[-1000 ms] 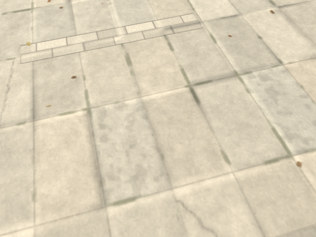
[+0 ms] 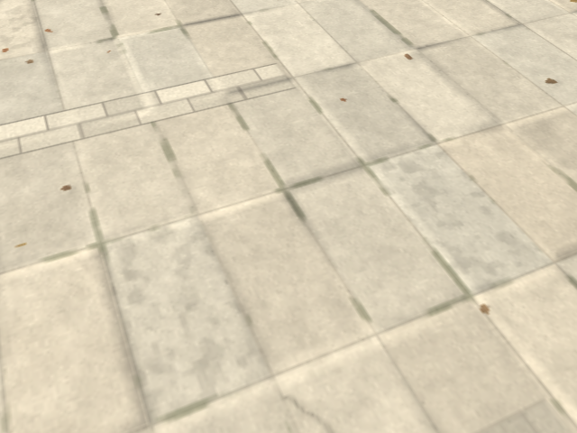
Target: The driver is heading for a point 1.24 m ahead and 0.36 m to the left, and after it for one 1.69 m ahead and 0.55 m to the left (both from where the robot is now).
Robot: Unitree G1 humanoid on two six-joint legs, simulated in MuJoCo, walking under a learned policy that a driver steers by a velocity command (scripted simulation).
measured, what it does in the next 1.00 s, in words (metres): walks ahead: left foot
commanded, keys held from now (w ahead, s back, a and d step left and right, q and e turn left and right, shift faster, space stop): w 0.94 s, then w+q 0.06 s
